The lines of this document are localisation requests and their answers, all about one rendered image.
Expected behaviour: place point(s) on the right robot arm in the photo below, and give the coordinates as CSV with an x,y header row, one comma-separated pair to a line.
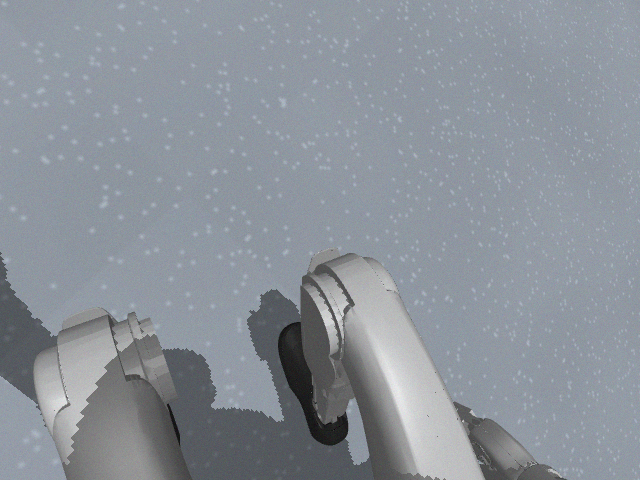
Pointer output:
x,y
540,472

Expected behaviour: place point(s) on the right robot hand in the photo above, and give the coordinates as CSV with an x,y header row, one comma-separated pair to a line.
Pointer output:
x,y
503,456

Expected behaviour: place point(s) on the right robot foot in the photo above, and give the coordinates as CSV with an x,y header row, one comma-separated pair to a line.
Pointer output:
x,y
299,379

